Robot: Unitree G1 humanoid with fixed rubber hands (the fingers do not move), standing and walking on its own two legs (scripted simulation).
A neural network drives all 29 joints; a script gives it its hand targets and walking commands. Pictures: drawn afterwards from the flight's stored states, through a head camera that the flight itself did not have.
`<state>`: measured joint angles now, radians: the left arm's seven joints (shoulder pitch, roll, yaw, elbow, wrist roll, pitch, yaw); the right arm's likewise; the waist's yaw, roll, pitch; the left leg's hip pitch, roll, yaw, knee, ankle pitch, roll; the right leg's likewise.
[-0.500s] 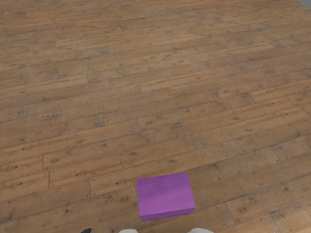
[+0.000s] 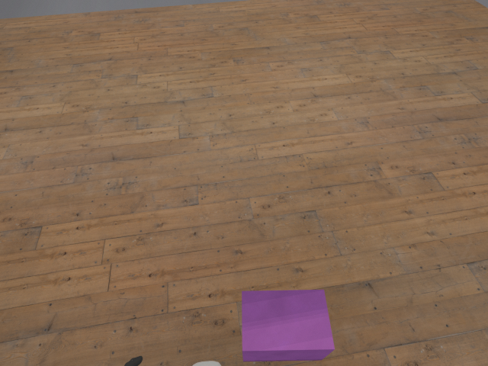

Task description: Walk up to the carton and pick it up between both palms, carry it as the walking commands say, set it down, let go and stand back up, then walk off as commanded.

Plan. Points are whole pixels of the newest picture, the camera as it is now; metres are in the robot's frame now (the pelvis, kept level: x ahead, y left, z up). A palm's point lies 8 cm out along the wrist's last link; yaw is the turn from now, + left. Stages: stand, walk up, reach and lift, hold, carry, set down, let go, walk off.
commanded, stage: walk up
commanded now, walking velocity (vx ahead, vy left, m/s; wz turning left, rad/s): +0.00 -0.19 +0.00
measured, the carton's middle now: (282, 326) +0.33 -0.09 -0.65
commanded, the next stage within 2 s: none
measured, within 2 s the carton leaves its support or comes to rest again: neither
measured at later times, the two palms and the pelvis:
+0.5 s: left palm out of the picture +0.04 +0.20 -0.10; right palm out of the picture +0.04 -0.30 -0.11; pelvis -0.03 -0.05 +0.02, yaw +1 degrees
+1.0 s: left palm out of the picture +0.02 +0.22 -0.11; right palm out of the picture +0.05 -0.27 -0.10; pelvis -0.04 -0.03 +0.01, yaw +3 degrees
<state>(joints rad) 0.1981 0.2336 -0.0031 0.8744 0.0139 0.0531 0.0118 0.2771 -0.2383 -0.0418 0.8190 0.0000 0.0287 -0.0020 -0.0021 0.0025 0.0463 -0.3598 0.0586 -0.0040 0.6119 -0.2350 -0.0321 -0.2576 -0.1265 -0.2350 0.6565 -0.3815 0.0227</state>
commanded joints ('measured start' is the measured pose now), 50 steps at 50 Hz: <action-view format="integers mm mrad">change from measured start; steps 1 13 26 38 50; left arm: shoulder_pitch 6 76 56 45 91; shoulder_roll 101 74 116 81 118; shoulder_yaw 77 45 48 43 49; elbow -43 -3 -26 1 9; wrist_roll -7 -22 -11 -3 13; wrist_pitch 61 19 -62 -34 -26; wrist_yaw -15 -30 1 -9 -10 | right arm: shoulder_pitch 150 -27 12 18 -39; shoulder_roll -275 -187 -67 -100 -101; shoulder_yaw -61 -36 -18 10 -6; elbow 7 -32 17 12 -14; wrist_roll -37 -32 -20 -14 -1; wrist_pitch -25 -10 16 -29 -30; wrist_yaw -46 -37 -9 -21 -23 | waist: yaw -18 16 10 4 30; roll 260 267 -115 97 -13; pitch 7 -87 -80 -112 -24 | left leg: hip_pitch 16 7 -124 128 -16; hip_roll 454 217 -35 64 53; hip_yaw -578 -278 -21 -74 -95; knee -452 -373 308 -162 -202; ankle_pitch -92 -19 -141 346 61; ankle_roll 130 131 -40 37 37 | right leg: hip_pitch -237 82 254 107 105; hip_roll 79 138 -165 -29 -43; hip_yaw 263 197 191 136 224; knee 408 -51 -282 -217 -304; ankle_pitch -201 -46 794 128 4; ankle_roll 8 -2 -105 -82 -71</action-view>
